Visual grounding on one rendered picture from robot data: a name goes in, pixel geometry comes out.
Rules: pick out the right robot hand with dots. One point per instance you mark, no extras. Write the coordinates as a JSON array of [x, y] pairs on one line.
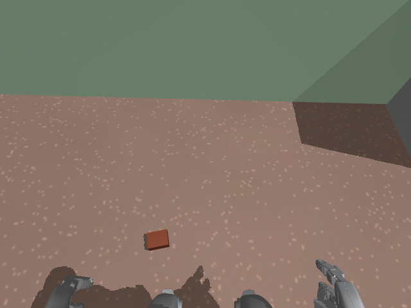
[[344, 295]]

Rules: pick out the left robot hand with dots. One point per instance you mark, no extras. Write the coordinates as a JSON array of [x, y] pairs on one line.
[[61, 296]]

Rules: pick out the small box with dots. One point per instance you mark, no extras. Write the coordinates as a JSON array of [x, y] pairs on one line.
[[157, 240]]

